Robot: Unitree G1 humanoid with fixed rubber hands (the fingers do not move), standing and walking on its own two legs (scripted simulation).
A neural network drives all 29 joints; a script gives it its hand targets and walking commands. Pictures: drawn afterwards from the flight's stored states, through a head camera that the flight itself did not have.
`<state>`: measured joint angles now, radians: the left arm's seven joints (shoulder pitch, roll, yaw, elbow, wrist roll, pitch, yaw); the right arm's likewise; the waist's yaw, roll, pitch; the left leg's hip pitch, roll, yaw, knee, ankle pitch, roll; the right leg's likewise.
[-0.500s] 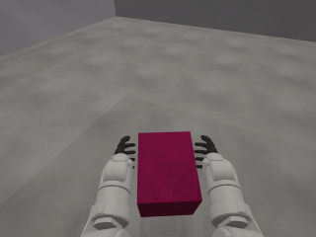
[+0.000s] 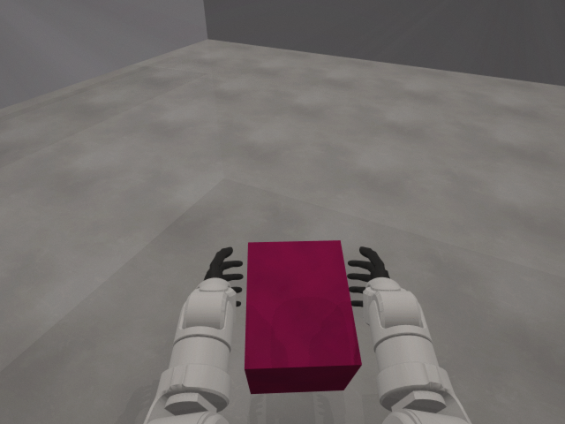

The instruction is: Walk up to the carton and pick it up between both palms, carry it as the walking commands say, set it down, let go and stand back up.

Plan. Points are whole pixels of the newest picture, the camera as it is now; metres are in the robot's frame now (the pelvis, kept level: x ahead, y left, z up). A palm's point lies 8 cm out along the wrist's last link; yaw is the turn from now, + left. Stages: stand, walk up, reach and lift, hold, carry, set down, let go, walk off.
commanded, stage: hold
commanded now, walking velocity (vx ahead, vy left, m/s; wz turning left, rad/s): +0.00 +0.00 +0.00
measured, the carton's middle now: (296, 316) +0.33 -0.01 -0.03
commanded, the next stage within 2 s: carry in 1.16 s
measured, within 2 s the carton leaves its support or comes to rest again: neither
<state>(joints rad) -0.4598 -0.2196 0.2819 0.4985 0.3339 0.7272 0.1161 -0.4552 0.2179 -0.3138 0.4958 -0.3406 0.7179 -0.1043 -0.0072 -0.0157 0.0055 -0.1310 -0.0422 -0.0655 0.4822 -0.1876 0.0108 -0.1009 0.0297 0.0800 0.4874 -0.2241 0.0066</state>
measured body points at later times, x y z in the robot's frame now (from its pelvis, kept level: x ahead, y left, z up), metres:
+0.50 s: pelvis +0.00 +0.00 +0.00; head -0.07 +0.01 +0.44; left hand +0.32 +0.12 +0.05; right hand +0.31 -0.13 +0.06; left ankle +0.06 +0.11 -0.74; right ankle +0.04 -0.13 -0.74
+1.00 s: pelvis +0.01 +0.00 +0.00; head -0.06 +0.01 +0.45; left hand +0.32 +0.12 +0.05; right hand +0.32 -0.13 +0.05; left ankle +0.06 +0.11 -0.74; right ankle +0.04 -0.13 -0.74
